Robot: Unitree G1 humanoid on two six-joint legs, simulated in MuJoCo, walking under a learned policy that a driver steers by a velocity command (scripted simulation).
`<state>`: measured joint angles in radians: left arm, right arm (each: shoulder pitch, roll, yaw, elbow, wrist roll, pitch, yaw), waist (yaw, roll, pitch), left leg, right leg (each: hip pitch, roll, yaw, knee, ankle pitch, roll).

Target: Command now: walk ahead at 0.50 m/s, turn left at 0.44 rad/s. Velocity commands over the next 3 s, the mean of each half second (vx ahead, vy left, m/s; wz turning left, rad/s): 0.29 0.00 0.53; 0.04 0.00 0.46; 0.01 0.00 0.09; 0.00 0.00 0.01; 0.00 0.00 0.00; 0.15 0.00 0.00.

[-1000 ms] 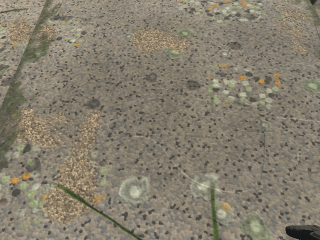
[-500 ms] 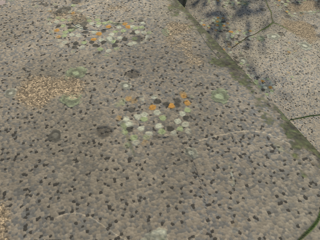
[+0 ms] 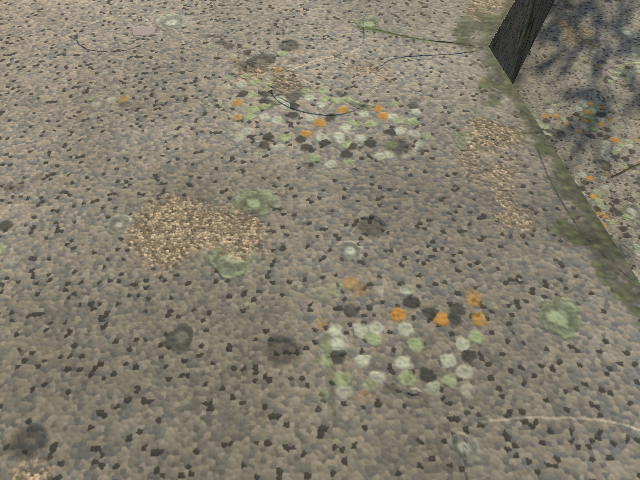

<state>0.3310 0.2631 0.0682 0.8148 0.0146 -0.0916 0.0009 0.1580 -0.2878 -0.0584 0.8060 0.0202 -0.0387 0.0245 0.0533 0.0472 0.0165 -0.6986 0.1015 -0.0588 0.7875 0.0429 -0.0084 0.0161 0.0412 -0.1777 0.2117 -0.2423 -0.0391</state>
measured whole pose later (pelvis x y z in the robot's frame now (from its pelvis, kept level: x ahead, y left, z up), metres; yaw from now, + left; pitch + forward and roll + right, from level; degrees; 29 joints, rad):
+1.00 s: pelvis +0.29 +0.04 -0.01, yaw +31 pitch +1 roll +0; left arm 0.16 0.27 0.05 0.74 -0.01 0.02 0.02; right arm 0.16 -0.29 -0.06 0.66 0.01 0.06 -0.01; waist 0.03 0.00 0.05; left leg -0.30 0.00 -0.03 0.61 -0.32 -0.05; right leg -0.30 -0.05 -0.01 0.49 -0.21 0.01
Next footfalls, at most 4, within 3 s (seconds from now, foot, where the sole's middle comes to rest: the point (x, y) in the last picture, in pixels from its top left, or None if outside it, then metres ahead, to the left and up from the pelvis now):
0.18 left None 0.27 0.14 -0.78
0.66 right None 0.41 -0.03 -0.78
1.02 left None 0.26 0.17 -0.78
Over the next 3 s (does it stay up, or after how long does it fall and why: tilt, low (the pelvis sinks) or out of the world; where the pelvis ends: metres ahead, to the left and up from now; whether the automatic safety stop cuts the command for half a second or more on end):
stays up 0.36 0.06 -0.01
